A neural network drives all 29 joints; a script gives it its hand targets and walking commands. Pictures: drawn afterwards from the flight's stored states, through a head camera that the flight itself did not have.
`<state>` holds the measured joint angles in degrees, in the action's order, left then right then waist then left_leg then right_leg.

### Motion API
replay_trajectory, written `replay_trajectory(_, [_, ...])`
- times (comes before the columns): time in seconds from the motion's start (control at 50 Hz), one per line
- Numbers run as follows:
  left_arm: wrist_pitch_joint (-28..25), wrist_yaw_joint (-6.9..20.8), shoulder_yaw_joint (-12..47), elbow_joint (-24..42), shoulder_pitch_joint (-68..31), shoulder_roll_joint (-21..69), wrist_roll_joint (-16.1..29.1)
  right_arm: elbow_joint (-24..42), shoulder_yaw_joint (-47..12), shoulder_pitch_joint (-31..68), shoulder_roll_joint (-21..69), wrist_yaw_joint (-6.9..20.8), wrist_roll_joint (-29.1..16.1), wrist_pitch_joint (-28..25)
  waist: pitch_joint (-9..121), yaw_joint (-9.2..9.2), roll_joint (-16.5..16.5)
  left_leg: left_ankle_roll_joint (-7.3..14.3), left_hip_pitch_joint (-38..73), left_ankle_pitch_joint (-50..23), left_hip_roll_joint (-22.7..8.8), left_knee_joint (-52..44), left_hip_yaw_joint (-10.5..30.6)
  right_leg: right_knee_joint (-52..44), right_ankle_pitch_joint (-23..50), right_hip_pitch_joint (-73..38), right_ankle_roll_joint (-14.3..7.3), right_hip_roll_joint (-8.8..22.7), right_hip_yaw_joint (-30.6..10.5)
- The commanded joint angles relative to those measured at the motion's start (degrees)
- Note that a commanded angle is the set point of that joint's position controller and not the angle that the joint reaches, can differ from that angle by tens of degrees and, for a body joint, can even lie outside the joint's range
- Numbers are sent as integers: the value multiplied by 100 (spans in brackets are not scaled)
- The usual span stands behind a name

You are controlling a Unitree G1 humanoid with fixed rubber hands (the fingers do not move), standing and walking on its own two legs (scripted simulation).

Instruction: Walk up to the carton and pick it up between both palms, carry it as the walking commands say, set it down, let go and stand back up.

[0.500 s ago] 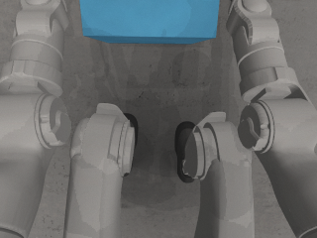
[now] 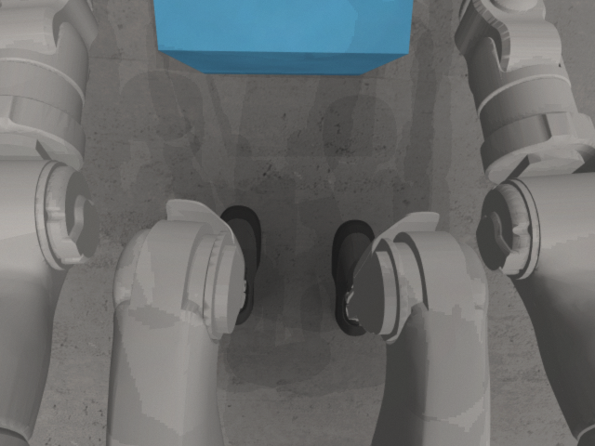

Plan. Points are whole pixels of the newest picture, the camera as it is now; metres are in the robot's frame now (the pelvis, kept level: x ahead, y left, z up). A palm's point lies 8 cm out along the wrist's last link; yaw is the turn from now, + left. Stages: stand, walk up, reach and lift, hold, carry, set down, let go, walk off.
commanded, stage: set down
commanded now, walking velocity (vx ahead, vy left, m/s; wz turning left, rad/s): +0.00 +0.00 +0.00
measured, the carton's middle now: out of the picture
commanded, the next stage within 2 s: let go in 1.38 s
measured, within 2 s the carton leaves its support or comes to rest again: neither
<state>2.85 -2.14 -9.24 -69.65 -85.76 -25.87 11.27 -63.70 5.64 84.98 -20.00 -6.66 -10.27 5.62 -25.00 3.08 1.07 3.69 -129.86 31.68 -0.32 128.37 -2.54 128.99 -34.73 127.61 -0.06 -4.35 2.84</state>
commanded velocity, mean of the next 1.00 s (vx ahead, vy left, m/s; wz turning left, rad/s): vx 0.00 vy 0.00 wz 0.00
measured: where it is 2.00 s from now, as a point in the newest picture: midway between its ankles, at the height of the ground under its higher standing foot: (295, 290)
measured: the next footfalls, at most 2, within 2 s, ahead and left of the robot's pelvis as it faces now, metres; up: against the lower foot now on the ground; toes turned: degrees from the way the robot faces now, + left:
none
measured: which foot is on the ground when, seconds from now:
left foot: down 0.00-1.00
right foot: down 0.00-1.00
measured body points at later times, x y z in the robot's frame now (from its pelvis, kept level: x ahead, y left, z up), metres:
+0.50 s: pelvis +0.01 +0.00 +0.09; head +0.35 +0.03 +0.38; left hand +0.55 +0.27 -0.03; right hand +0.59 -0.14 -0.03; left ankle +0.12 +0.10 -0.32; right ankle +0.11 -0.11 -0.32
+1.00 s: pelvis +0.03 +0.00 +0.23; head +0.35 +0.04 +0.55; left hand +0.55 +0.28 +0.12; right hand +0.58 -0.15 +0.12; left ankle +0.12 +0.10 -0.32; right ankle +0.11 -0.11 -0.32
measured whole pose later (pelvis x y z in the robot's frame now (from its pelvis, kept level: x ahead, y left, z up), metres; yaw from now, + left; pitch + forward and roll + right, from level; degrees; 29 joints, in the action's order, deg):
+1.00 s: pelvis +0.03 +0.00 +0.23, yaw +1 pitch +46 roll -2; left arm 11.4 3.4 -16.7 -50.1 -66.0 -22.3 3.2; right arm -46.7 14.7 65.3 -15.6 -3.6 -3.2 12.3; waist 2.1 1.9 1.0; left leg 2.0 -103.4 23.6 2.9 81.1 0.6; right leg 81.2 -26.2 101.1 0.1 -3.7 0.2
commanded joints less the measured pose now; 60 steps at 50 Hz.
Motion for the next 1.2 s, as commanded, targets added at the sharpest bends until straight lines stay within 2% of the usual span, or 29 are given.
replay_trajectory(0.0, [-77, -88, -100, 1061, -1541, -1039, 39, 1055, 17, 1627, -654, -84, -71, -74, 7878, 288, -12, -310, 4381, -2315, 35, -973, 462, -922, 1677, -2890, 134, 114, -116])
replay_trajectory(0.1, [142, -122, -82, 1478, -1219, -1035, 72, 1459, 135, 1305, -737, -194, -20, 109, 8656, 175, -102, -306, 4891, -2476, 96, -1184, 337, -1173, 1678, -3026, 115, 67, 0])
replay_trajectory(0.28, [440, 38, -213, 1778, -664, -667, -139, 1475, 525, 656, -563, -121, 256, 283, 8319, -12, -315, -347, 4783, -2377, 140, -1919, 352, -1913, 1468, -2471, 84, 16, 49])
replay_trajectory(0.48, [644, 213, -570, 1898, -355, -679, -511, 1684, 659, 494, -400, 16, 463, 503, 8397, 119, -152, -324, 4754, -2012, 221, -2938, 283, -2885, 1285, -2994, 117, -38, 13])
replay_trajectory(0.62, [714, 343, -692, 2243, -67, -696, -596, 2084, 728, 220, -355, 57, 570, 596, 8881, 73, -53, -331, 5234, -2329, 281, -3578, 249, -3547, 1628, -3760, 174, -65, -10])
replay_trajectory(0.78, [819, 465, -774, 2659, 328, -643, -710, 2452, 844, -256, -286, 162, 663, 658, 9132, 12, -158, -410, 6226, -2932, 326, -4391, 285, -4426, 2043, -4414, 218, -94, -6])
replay_trajectory(0.98, [702, 569, -850, 2536, 699, -436, -836, 2287, 1017, -717, -215, 348, 742, 504, 8689, 6, -236, -442, 7323, -3469, 304, -5602, 436, -5723, 2456, -5025, 238, -32, -105])
replay_trajectory(1.18, [498, 628, -931, 2445, 969, -207, -991, 2163, 1180, -1043, -159, 503, 909, 317, 8337, -16, -214, -410, 8308, -3683, 231, -6948, 595, -7048, 2853, -5956, 242, 67, -227])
